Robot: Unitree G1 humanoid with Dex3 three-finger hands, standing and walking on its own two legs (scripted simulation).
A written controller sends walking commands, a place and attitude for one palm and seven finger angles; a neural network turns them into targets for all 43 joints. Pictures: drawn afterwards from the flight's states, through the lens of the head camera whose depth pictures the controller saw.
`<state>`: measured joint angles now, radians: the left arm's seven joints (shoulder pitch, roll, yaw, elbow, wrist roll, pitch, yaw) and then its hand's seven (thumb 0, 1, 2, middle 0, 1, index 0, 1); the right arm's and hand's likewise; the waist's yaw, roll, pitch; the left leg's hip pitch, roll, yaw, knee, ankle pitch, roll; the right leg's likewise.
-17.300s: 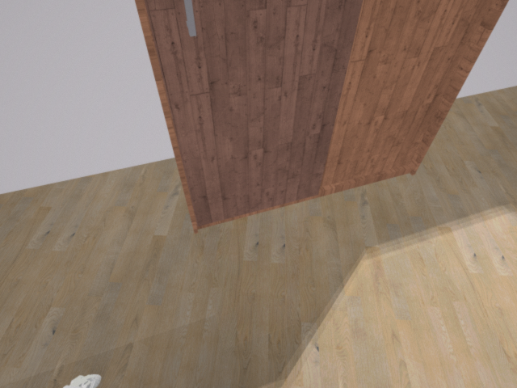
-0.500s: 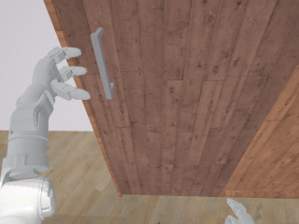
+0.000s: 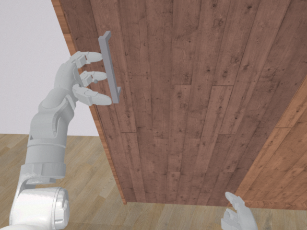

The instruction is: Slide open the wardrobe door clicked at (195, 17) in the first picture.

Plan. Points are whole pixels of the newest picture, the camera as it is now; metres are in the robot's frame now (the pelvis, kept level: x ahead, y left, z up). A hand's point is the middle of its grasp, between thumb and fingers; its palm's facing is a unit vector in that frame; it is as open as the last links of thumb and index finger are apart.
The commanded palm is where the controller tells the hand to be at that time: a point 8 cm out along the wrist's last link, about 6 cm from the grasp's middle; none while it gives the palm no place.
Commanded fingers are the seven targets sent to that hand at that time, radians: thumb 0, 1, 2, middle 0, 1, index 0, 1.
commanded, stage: feel for the door with the fingertips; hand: left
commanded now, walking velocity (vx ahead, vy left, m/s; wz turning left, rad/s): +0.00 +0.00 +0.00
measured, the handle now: (112, 69) +0.45 +0.15 +0.23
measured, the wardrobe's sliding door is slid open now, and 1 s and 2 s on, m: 0.00 0.00 0.00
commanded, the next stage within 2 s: slide the fingers in behind the handle in 0.58 s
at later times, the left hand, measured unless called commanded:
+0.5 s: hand (91, 76) +0.40 +0.19 +0.24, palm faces +0.04 -1.00 -0.01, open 14.0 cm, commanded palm +0.38 +0.24 +0.24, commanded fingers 0.00 -0.50 0.30 -0.30 -1.20 -0.30 -1.20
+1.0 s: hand (92, 76) +0.40 +0.19 +0.24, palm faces +0.04 -1.00 +0.00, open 14.0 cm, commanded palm +0.38 +0.23 +0.24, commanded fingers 0.00 -0.50 0.30 -0.30 -1.20 -0.30 -1.20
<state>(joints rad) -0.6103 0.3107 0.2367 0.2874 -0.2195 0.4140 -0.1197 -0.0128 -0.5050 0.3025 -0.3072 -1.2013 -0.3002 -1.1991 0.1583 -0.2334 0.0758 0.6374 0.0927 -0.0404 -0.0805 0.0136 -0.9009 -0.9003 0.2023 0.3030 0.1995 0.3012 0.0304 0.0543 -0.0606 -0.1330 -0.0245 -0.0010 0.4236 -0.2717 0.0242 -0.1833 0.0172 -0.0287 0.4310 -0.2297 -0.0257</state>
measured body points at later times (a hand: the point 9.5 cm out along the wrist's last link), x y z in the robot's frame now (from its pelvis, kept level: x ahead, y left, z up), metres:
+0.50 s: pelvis +0.00 +0.00 +0.00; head -0.03 -0.01 +0.45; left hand +0.39 +0.24 +0.24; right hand +0.15 -0.23 -0.10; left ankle -0.03 +0.10 -0.74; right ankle +0.00 -0.10 -0.74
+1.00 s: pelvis -0.01 +0.01 +0.00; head -0.02 -0.01 +0.45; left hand +0.40 +0.24 +0.24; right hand +0.15 -0.23 -0.10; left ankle -0.03 +0.10 -0.74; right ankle +0.00 -0.10 -0.74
